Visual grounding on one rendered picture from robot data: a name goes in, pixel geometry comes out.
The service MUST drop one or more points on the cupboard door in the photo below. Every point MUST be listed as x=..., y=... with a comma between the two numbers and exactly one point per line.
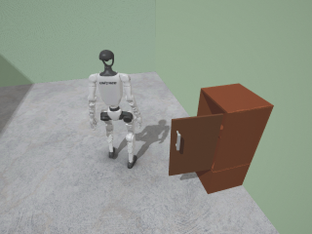
x=198, y=139

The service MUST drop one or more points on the robot left forearm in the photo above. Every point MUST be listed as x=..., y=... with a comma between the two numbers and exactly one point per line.
x=92, y=109

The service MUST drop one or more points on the right robot hand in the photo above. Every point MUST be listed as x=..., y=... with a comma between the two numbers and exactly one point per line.
x=139, y=120

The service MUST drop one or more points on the robot left upper arm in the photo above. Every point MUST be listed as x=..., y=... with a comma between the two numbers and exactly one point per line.
x=93, y=87

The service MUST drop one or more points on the handle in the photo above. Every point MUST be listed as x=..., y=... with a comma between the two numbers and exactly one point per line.
x=178, y=141

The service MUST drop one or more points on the left robot thigh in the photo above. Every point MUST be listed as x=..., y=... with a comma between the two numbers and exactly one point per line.
x=104, y=117

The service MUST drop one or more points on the robot right forearm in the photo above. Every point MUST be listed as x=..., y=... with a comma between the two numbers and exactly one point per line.
x=133, y=105

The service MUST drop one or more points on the left robot hand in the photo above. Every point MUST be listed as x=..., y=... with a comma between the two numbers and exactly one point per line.
x=93, y=123

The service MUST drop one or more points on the right robot foot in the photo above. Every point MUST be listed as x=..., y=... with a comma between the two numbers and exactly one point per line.
x=130, y=164

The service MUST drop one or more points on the robot right upper arm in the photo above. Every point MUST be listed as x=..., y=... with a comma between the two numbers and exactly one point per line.
x=126, y=79

